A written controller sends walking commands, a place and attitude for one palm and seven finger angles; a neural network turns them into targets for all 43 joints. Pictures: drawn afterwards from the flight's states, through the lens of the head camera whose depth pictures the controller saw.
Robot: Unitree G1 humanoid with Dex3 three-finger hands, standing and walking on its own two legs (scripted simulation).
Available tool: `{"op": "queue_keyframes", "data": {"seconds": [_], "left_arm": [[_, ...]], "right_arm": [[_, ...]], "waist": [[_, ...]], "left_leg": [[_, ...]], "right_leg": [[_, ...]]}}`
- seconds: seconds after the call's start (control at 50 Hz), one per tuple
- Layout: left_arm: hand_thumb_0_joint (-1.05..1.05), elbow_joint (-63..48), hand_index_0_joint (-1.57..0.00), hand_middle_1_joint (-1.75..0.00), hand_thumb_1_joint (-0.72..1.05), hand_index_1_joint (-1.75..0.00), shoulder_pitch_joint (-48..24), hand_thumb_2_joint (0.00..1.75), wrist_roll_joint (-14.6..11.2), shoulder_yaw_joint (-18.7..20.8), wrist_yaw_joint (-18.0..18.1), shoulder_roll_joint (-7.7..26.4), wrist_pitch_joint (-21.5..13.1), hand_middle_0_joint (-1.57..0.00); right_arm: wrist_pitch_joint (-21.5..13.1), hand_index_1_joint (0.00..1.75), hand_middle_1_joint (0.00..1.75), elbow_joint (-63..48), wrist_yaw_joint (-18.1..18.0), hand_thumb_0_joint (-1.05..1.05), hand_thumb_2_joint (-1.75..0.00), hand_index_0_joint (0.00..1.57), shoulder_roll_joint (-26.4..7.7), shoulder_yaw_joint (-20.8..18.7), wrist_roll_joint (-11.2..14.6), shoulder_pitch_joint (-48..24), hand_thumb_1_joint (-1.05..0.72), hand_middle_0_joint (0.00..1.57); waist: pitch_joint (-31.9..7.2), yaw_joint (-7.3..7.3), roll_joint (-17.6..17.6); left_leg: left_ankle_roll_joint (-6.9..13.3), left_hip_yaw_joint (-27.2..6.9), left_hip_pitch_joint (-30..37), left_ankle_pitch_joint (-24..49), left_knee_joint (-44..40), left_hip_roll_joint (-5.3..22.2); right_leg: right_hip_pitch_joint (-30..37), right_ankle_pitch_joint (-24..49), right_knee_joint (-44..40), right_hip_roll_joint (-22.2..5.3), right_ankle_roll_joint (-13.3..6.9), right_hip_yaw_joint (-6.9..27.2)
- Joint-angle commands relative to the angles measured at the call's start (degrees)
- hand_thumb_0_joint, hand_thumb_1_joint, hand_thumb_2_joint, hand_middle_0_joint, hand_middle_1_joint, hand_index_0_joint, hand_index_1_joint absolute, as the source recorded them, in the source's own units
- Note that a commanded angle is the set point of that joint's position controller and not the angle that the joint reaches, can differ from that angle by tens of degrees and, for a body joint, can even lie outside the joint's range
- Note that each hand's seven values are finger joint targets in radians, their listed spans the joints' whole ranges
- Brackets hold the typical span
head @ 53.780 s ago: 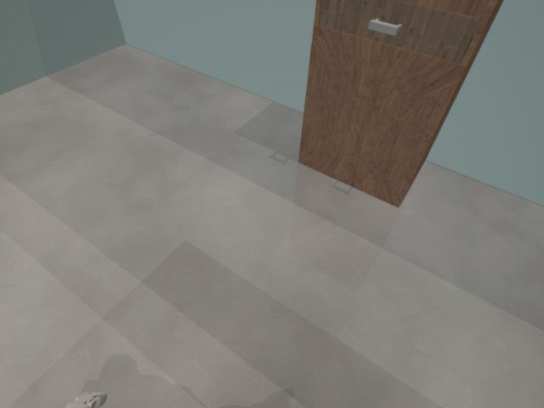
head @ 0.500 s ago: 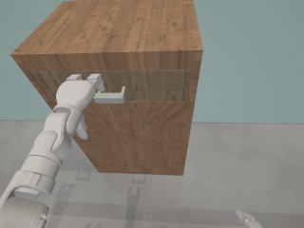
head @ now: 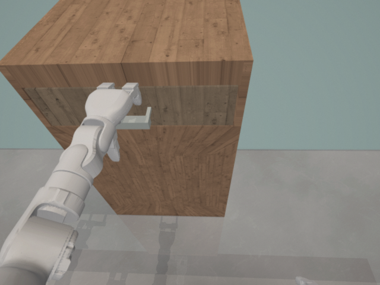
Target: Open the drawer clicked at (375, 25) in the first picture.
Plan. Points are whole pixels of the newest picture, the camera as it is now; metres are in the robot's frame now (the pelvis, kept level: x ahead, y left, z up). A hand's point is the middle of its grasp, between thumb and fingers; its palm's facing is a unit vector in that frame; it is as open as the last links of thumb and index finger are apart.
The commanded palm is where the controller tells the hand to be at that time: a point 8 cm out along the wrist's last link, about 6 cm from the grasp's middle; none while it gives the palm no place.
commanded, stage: move the hooked fingers above the handle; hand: left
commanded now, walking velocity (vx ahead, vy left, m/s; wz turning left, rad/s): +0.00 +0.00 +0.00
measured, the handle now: (132, 116) +0.51 +0.19 +0.04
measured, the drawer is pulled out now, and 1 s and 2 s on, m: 0.00 0.00 0.00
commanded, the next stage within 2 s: lower the fingers behind the handle in 0.88 s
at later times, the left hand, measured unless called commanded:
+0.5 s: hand (123, 117) +0.46 +0.19 +0.09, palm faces -0.03 +0.00 -1.00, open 13.9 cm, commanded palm +0.43 +0.20 +0.16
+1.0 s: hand (118, 114) +0.46 +0.19 +0.10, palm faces +0.00 +0.00 -1.00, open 13.9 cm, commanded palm +0.43 +0.20 +0.16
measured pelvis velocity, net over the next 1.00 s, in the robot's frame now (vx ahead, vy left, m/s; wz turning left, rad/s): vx -0.01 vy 0.00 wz -0.02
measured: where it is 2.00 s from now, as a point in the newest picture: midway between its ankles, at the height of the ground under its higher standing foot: outside the picture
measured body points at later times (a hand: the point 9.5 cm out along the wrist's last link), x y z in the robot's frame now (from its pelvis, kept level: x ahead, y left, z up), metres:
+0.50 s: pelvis +0.00 -0.01 +0.00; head +0.04 -0.03 +0.44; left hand +0.45 +0.18 +0.15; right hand +0.05 -0.27 -0.14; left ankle -0.04 +0.11 -0.74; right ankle +0.00 -0.12 -0.74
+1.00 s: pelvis -0.01 +0.00 +0.00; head +0.04 -0.03 +0.44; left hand +0.45 +0.19 +0.15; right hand +0.08 -0.27 -0.14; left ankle -0.04 +0.11 -0.74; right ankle +0.00 -0.12 -0.74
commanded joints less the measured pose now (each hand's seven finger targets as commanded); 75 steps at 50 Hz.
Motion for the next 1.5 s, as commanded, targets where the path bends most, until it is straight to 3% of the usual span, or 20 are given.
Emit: {"op": "queue_keyframes", "data": {"seconds": [0.0, 0.22, 0.26, 0.32, 0.38, 0.42, 0.46, 0.5, 0.52, 0.68, 0.82, 0.84, 0.9, 1.04, 1.08, 1.2, 1.26, 1.32, 1.42, 1.48], "left_arm": [[0.0, -5.7, -0.3, -1.2, -0.5, -1.2, -26.05, 0.3, 0.91, 8.66, 3.37, 14.05, -0.87, -0.3], [0.0, -3.78, -0.3, -1.2, -0.5, -1.2, -33.24, 0.3, 2.18, 8.43, 7.21, 13.84, -2.31, -0.3], [0.0, -2.75, -0.3, -1.2, -0.5, -1.2, -29.43, 0.3, 2.11, 10.01, 7.22, 14.99, -1.8, -0.3], [0.0, -0.3, -0.3, -1.2, -0.5, -1.2, -29.47, 0.3, 1.98, 8.14, 6.55, 13.37, -0.69, -0.3], [0.0, -0.83, -0.3, -1.2, -0.5, -1.2, -29.73, 0.3, 1.98, 8.13, 6.07, 14.0, -0.56, -0.3], [0.0, -1.3, -0.3, -1.2, -0.5, -1.2, -30.25, 0.3, 2.02, 10.76, 5.92, 17.63, -1.17, -0.3], [0.0, -1.0, -0.3, -1.2, -0.5, -1.2, -31.42, 0.3, 2.2, 9.77, 5.9, 16.81, -1.67, -0.3], [0.0, -2.6, -0.3, -1.2, -0.5, -1.2, -31.65, 0.3, 2.18, 11.53, 6.02, 18.97, -2.79, -0.3], [0.0, -4.28, -0.3, -1.2, -0.5, -1.2, -31.91, 0.3, 2.12, 11.17, 6.16, 18.63, -3.28, -0.3], [0.0, -1.01, -0.3, -1.2, -0.5, -1.2, -32.07, 0.3, 1.68, 5.76, 5.74, 11.83, -2.04, -0.3], [0.0, 0.36, -0.3, -1.2, -0.5, -1.2, -34.81, 0.3, 2.44, 10.09, 6.35, 17.71, -2.79, -0.3], [0.0, 0.62, -0.3, -1.2, -0.5, -1.2, -34.9, 0.3, 2.39, 8.64, 6.43, 15.85, -2.68, -0.3], [0.0, 0.67, -0.3, -1.2, -0.5, -1.2, -33.26, 0.3, 2.61, 10.82, 6.52, 17.77, -2.67, -0.3], [0.0, 0.93, -0.3, -1.2, -0.5, -1.2, -29.92, 0.3, 1.99, 6.45, 5.03, 12.0, -2.42, -0.3], [0.0, 1.07, -0.3, -1.2, -0.5, -1.2, -29.61, 0.3, 2.01, 8.35, 5.05, 14.16, -3.09, -0.3], [0.0, -1.91, -0.3, -1.2, -0.5, -1.2, -30.83, 0.3, 2.81, 11.56, 8.36, 17.1, -5.62, -0.3], [0.0, 1.82, -0.3, -1.2, -0.5, -1.2, -31.21, 0.3, 3.46, 10.44, 10.52, 15.4, -4.44, -0.3], [0.0, 3.14, -0.3, -1.2, -0.5, -1.2, -32.61, 0.3, 3.97, 10.32, 11.51, 16.02, -3.12, -0.3], [0.0, 3.23, -0.3, -1.2, -0.5, -1.2, -33.0, 0.3, 3.75, 7.46, 10.77, 12.29, -2.79, -0.3], [0.0, 4.73, -0.3, -1.2, -0.5, -1.2, -30.92, 0.3, 3.74, 7.5, 10.42, 11.67, -3.17, -0.3]], "right_arm": [[-1.53, 0.3, 0.3, -5.27, -0.79, 0.0, -0.9, 0.2, -7.78, -2.51, -0.37, 1.13, -0.9, 0.2], [-2.04, 0.3, 0.3, -4.48, -0.57, 0.0, -0.9, 0.2, -7.58, -3.84, -0.86, 4.72, -0.9, 0.2], [-1.95, 0.3, 0.3, -4.43, -0.31, 0.0, -0.9, 0.2, -7.82, -3.93, -0.84, 4.67, -0.9, 0.2], [-1.63, 0.3, 0.3, -4.37, -0.24, 0.0, -0.9, 0.2, -8.07, -3.69, -0.4, 4.27, -0.9, 0.2], [-1.66, 0.3, 0.3, -4.86, -0.66, 0.0, -0.9, 0.2, -8.13, -3.53, -0.32, 3.72, -0.9, 0.2], [-1.76, 0.3, 0.3, -5.12, -1.1, 0.0, -0.9, 0.2, -8.28, -3.44, -0.28, 3.79, -0.9, 0.2], [-1.87, 0.3, 0.3, -5.04, -1.49, 0.0, -0.9, 0.2, -8.18, -3.37, -0.22, 3.73, -0.9, 0.2], [-2.06, 0.3, 0.3, -5.29, -1.67, 0.0, -0.9, 0.2, -8.3, -3.48, -0.36, 4.0, -0.9, 0.2], [-2.17, 0.3, 0.3, -5.47, -1.67, 0.0, -0.9, 0.2, -7.96, -3.6, -0.38, 3.78, -0.9, 0.2], [-2.34, 0.3, 0.3, -4.91, -1.26, 0.0, -0.9, 0.2, -7.85, -3.51, -0.14, 3.31, -0.9, 0.2], [-2.46, 0.3, 0.3, -4.89, -1.88, 0.0, -0.9, 0.2, -8.03, -3.08, -0.44, 3.51, -0.9, 0.2], [-2.45, 0.3, 0.3, -4.98, -1.8, 0.0, -0.9, 0.2, -7.84, -3.06, -0.55, 3.53, -0.9, 0.2], [-2.39, 0.3, 0.3, -5.28, -1.53, 0.0, -0.9, 0.2, -8.11, -3.19, -0.64, 3.86, -0.9, 0.2], [-2.01, 0.3, 0.3, -5.48, -1.07, 0.0, -0.9, 0.2, -8.2, -3.57, -0.42, 4.24, -0.9, 0.2], [-1.99, 0.3, 0.3, -5.12, -1.16, 0.0, -0.9, 0.2, -8.47, -3.69, -0.46, 4.83, -0.9, 0.2], [-2.24, 0.3, 0.3, -4.55, -1.06, 0.0, -0.9, 0.2, -8.23, -4.19, -1.06, 5.79, -0.9, 0.2], [-2.4, 0.3, 0.3, -3.48, -0.77, 0.0, -0.9, 0.2, -7.99, -4.17, -1.09, 6.19, -0.9, 0.2], [-2.49, 0.3, 0.3, -3.29, -0.68, 0.0, -0.9, 0.2, -8.26, -4.05, -0.99, 6.24, -0.9, 0.2], [-2.58, 0.3, 0.3, -3.26, -0.53, 0.0, -0.9, 0.2, -8.22, -4.55, -1.17, 7.14, -0.9, 0.2], [-2.41, 0.3, 0.3, -3.26, -0.61, 0.0, -0.9, 0.2, -8.36, -4.52, -1.25, 7.32, -0.9, 0.2]], "waist": [[-19.95, -0.45, -4.3], [-26.26, -2.11, -2.59], [-25.25, -1.2, -2.35], [-21.4, -2.08, -4.5], [-20.69, -1.96, -3.98], [-22.0, -1.58, -4.52], [-20.42, -2.3, -4.68], [-22.92, -1.78, -3.11], [-24.57, -1.73, -2.61], [-19.44, -3.37, -3.31], [-22.11, -2.65, -3.07], [-21.88, -2.91, -2.69], [-23.85, -2.03, -2.31], [-20.74, -2.95, -3.64], [-20.21, -2.82, -5.08], [-23.99, -2.15, -2.35], [-21.89, -3.08, -2.66], [-22.87, -3.26, -1.39], [-24.94, -4.16, -0.55], [-23.1, -4.24, -3.24]], "left_leg": [[0.87, -0.69, 2.76, 26.06, -0.55, -1.32], [1.36, -0.26, 2.91, 26.97, 1.12, -1.13], [1.39, 0.01, 2.48, 27.48, 0.87, -1.03], [1.58, 0.22, 0.32, 23.27, 0.03, -1.06], [1.79, 0.58, -0.11, 20.16, -0.63, -1.26], [2.05, 0.68, -0.68, 18.93, -0.75, -1.49], [2.07, 0.74, -0.74, 18.14, -0.83, -1.42], [1.99, 0.68, 0.01, 19.18, -0.57, -1.65], [2.12, 0.78, 0.95, 20.16, -0.23, -1.66], [1.81, 0.42, 1.67, 17.61, -0.16, -1.36], [1.82, 0.09, 0.55, 18.66, 0.39, -1.71], [1.73, 0.18, 0.67, 18.89, 0.4, -1.66], [1.55, 0.24, 0.63, 21.97, 0.8, -1.57], [1.68, 0.2, 1.11, 21.65, 0.91, -1.0], [1.81, 0.08, 0.53, 20.12, 0.86, -1.02], [1.49, -0.51, 1.03, 23.85, 2.17, -1.28], [1.34, -0.39, -0.33, 21.83, 2.34, -1.11], [1.27, -0.31, -1.19, 20.67, 2.34, -1.25], [1.32, -0.48, 0.98, 23.32, 3.46, -0.92], [1.44, -0.52, -0.24, 22.38, 3.56, -0.85]], "right_leg": [[12.95, 20.68, 0.83, 2.85, -2.62, 0.96], [12.82, 22.28, 2.15, 3.07, -2.22, 1.6], [13.12, 22.64, 2.13, 3.17, -2.33, 1.53], [12.16, 20.27, 1.22, 3.13, -2.14, 1.42], [12.29, 18.31, 0.54, 2.93, -2.07, 1.75], [14.29, 17.93, 0.37, 2.75, -1.96, 2.28], [12.98, 17.31, 0.13, 2.73, -1.86, 2.21], [14.51, 17.91, 0.38, 2.7, -2.05, 2.51], [14.86, 19.18, 0.64, 2.73, -1.94, 2.6], [9.3, 15.36, -0.16, 2.89, -1.89, 1.76], [11.51, 16.75, 0.82, 2.71, -2.01, 2.23], [11.0, 16.94, 0.84, 2.71, -1.97, 2.09], [12.68, 19.22, 1.61, 2.86, -2.21, 1.85], [9.39, 18.41, 1.14, 3.1, -2.04, 1.56], [9.36, 17.26, 0.93, 3.15, -2.01, 1.69], [9.54, 18.6, 2.45, 3.49, -2.39, 1.7], [7.39, 17.28, 2.52, 3.59, -2.28, 1.49], [7.39, 16.51, 2.67, 3.53, -2.31, 1.65], [6.42, 18.06, 3.06, 3.62, -2.25, 1.53], [5.78, 17.77, 3.03, 3.72, -2.1, 1.37]]}}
